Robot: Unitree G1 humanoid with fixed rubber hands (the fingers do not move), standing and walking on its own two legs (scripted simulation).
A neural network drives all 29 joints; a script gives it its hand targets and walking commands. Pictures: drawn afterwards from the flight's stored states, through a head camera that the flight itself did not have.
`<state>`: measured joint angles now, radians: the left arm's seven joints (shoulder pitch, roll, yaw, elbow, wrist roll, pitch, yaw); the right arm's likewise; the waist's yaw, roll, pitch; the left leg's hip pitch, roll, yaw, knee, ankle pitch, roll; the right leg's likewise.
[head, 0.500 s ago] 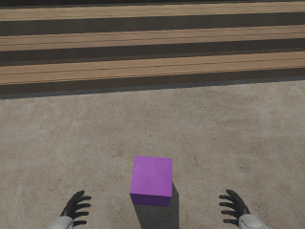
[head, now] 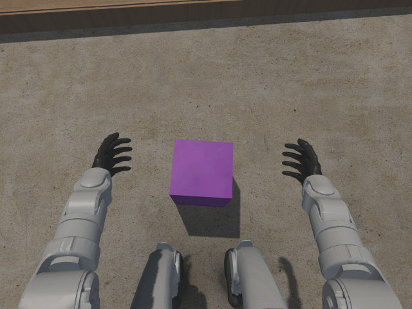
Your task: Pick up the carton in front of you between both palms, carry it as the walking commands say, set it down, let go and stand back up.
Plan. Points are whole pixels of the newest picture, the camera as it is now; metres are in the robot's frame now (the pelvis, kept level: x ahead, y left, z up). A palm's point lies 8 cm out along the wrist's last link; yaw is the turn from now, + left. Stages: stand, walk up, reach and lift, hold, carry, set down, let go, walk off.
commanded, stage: reach and lift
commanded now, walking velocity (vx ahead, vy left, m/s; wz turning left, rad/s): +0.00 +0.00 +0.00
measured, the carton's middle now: (201, 176) +0.48 +0.00 -0.55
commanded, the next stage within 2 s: none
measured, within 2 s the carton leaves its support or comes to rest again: neither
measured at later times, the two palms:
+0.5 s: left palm (126, 125) +0.52 +0.19 -0.16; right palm (282, 136) +0.48 -0.20 -0.16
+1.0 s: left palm (146, 163) +0.49 +0.19 -0.40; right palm (259, 169) +0.46 -0.19 -0.40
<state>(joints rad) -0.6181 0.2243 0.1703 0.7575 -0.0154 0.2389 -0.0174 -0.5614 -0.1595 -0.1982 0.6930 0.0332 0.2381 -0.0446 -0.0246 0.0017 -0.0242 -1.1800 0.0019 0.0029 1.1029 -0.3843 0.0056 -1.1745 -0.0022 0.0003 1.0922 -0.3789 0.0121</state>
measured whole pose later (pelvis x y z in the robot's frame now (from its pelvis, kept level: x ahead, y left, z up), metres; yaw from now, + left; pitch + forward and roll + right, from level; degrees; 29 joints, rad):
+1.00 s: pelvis -0.05 +0.00 -0.25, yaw -1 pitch +44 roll -2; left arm -1.34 0.41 0.07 1.05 -0.21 0.09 0.09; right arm -1.25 -0.28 -0.16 0.95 0.22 0.09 -0.16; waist -0.03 -0.01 0.15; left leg -2.23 0.00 -0.01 1.98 -0.52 0.00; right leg -2.22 0.01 0.00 1.97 -0.51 0.02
